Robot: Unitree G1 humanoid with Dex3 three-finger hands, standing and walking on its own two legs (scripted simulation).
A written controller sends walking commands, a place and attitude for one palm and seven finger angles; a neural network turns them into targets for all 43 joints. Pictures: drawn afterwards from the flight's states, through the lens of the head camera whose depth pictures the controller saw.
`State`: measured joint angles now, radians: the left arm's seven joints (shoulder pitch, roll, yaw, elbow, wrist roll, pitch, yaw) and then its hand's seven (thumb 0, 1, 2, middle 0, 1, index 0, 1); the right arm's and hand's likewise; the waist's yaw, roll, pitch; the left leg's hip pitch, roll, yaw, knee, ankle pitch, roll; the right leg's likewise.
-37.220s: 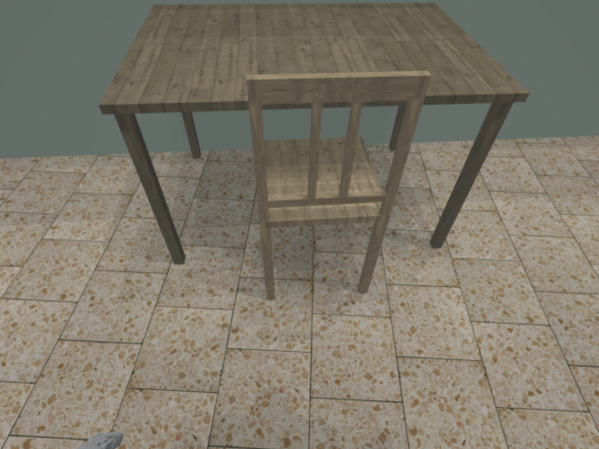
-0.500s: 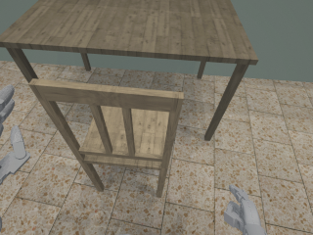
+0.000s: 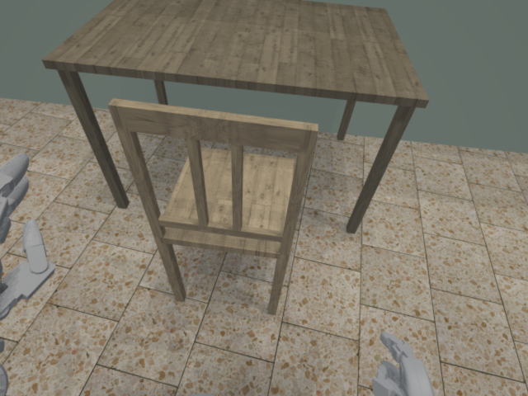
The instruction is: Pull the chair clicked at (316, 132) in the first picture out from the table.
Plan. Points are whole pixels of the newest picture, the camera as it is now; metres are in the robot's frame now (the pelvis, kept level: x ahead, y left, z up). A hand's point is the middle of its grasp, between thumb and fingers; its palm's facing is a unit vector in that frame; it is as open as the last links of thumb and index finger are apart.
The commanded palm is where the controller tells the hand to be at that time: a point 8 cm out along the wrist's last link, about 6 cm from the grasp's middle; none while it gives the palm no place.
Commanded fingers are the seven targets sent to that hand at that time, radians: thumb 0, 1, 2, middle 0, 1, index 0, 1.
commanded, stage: stop stepping back and stand still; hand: left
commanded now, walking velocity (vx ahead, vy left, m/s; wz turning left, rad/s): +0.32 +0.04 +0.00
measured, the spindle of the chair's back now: (199, 185) +0.57 +0.18 -0.08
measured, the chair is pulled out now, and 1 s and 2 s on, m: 0.23 0.23 0.23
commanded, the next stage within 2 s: let the arm hang, fingers relaxed in 0.76 s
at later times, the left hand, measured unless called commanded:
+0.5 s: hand out of the picture +0.12 +0.30 +0.15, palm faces +0.43 -0.85 -0.30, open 7.4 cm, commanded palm +0.06 +0.34 +0.18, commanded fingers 0.00 0.90 0.90 -0.20 -0.30 -0.20 -0.30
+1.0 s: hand (58, 392) +0.13 +0.29 -0.04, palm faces +0.13 -0.93 -0.34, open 7.4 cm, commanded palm none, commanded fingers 0.00 0.90 0.90 -0.20 -0.30 -0.20 -0.30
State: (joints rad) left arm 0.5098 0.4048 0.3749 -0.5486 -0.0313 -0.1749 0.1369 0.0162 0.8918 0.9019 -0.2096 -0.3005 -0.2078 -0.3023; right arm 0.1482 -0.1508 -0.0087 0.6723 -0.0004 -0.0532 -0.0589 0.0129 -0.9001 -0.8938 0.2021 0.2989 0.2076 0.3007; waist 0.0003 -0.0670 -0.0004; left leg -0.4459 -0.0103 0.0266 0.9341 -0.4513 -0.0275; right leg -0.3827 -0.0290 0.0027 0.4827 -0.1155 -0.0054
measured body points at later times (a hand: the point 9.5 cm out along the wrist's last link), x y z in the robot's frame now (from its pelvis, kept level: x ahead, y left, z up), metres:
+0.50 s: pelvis -0.09 +0.04 -0.01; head -0.14 +0.07 +0.43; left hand +0.09 +0.34 +0.17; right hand +0.05 -0.21 -0.08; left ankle -0.04 +0.13 -0.74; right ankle -0.04 -0.10 -0.72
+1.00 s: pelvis -0.08 +0.06 +0.00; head -0.09 +0.06 +0.45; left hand +0.12 +0.33 -0.02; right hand +0.04 -0.20 -0.11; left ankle -0.04 +0.13 -0.73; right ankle -0.10 -0.10 -0.70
